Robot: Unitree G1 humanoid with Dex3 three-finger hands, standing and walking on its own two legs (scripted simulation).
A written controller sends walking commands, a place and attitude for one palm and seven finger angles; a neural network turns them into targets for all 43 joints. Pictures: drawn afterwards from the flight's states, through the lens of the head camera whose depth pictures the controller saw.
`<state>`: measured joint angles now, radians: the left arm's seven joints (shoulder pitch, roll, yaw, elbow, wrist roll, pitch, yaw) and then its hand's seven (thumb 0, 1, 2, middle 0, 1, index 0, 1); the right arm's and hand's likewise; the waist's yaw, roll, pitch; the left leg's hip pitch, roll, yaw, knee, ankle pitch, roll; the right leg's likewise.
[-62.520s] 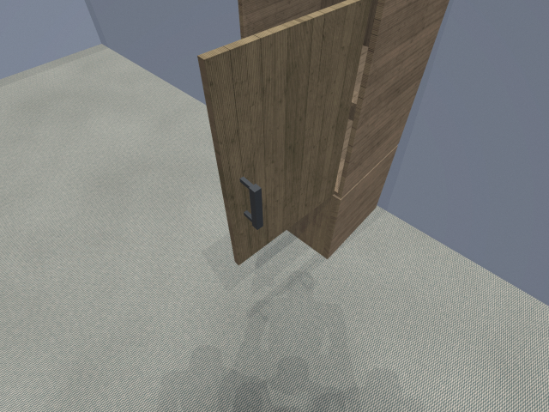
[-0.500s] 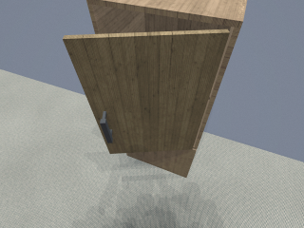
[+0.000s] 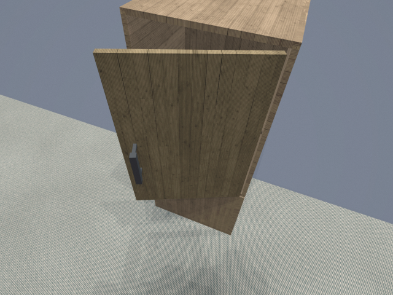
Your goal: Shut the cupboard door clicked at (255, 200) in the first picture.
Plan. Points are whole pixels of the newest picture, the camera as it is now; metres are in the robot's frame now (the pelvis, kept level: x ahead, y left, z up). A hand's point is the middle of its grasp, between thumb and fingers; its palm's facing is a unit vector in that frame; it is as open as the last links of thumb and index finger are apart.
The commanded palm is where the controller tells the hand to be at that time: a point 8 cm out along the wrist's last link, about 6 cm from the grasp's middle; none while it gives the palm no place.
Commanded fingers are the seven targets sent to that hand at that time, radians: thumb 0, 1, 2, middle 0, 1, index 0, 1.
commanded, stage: come to a stop and stand still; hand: left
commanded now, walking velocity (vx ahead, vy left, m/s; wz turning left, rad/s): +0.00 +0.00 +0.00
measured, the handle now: (137, 164) +0.48 +0.21 -0.10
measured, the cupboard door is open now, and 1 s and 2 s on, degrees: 25 25 25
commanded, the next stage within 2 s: look again from close up in 0.04 s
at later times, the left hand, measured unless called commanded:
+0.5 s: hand out of the picture +0.02 +0.21 -0.18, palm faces +0.03 -0.97 -0.24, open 7.4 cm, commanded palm none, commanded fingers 0.00 0.90 0.90 -0.20 -0.30 -0.20 -0.30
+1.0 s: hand (106, 262) +0.19 +0.20 -0.04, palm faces +0.16 -0.99 -0.03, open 6.8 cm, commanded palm +0.12 +0.25 -0.08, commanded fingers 0.00 0.90 0.90 -0.46 -0.58 -0.46 -0.58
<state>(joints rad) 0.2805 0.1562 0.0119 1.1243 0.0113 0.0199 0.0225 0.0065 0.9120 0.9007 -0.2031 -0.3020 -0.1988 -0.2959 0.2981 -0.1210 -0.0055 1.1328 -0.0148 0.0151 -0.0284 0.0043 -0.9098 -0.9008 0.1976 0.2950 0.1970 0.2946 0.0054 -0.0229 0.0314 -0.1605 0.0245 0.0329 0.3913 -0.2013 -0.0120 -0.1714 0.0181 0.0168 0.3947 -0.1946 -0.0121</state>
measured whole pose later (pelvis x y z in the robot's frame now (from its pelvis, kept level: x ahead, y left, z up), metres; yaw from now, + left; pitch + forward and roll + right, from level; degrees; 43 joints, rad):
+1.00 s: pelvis -0.01 -0.01 -0.08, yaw +2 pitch +11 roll +2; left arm 0.36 0.16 0.21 0.23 -0.26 -0.62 -0.24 0.01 0.91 0.90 -0.30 -0.41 -0.30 -0.40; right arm 0.18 -0.24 -0.08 0.65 -0.01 -0.31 -0.01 0.01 -0.91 -0.90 0.20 0.30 0.20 0.29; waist 0.00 -0.04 -0.15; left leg -0.76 0.01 0.01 1.02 -0.45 -0.02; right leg -0.78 -0.02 -0.03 1.06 -0.48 -0.03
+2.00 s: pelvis -0.02 +0.02 -0.13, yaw +2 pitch +18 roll -4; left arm 0.43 0.21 0.14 -0.07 -0.25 -0.42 -0.19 0.02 0.90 0.90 -1.20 -1.39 -1.20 -1.38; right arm 0.19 -0.21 0.02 0.47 -0.01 -0.17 -0.05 0.01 -0.90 -0.90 0.20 0.30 0.20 0.30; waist 0.02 0.02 -0.18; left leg -1.08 0.01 -0.05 1.34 -0.57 0.01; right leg -1.03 -0.02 -0.08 1.27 -0.56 0.00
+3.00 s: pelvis -0.03 +0.00 -0.14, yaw +2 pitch +19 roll -2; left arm 0.20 0.20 0.13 0.09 -0.24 -0.42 -0.18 0.02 0.90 0.90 -1.31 -1.50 -1.30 -1.50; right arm 0.21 -0.24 0.01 0.51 -0.01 -0.14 -0.05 0.01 -0.91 -0.90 0.20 0.30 0.20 0.30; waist 0.01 0.03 -0.18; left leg -1.12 0.02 -0.05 1.36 -0.58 -0.01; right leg -1.08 -0.01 -0.09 1.32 -0.57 -0.02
